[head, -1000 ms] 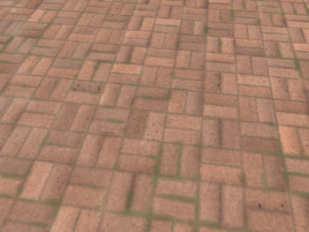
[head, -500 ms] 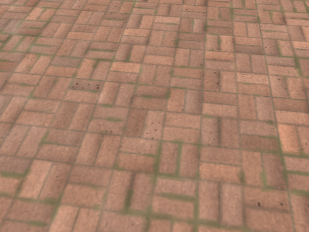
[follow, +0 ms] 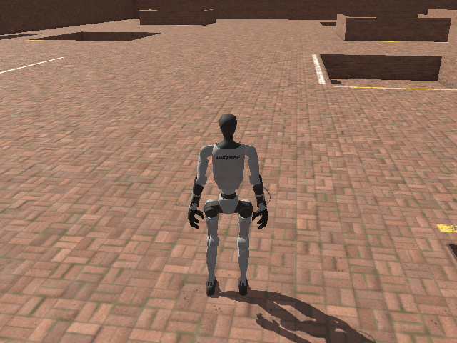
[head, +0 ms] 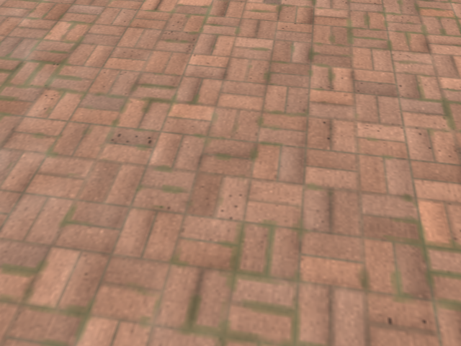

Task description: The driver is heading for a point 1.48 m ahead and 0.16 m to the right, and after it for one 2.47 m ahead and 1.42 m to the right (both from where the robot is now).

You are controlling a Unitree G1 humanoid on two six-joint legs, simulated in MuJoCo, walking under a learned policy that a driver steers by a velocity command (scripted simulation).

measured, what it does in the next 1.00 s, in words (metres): walks ahead: right foot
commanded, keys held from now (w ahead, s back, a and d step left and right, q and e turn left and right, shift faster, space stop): w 1.00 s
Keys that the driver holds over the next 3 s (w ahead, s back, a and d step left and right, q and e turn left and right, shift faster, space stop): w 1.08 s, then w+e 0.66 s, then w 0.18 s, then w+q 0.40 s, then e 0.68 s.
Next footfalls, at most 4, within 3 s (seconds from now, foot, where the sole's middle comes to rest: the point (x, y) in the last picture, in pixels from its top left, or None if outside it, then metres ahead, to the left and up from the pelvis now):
0.60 right None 0.43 -0.09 -0.77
1.14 left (194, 278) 0.75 0.15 -0.77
1.70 right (277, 214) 1.01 -0.13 -0.77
2.24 left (254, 141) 1.39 -0.06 -0.77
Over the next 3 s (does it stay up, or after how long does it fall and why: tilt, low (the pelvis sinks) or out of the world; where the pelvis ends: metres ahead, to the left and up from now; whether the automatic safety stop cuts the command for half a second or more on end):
stays up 1.45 -0.18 0.00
